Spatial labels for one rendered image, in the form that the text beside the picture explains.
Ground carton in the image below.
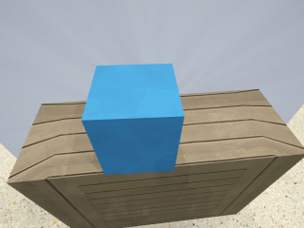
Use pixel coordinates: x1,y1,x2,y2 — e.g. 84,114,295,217
81,64,184,175

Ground pedestal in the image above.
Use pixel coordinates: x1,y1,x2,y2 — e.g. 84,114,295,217
7,89,304,228

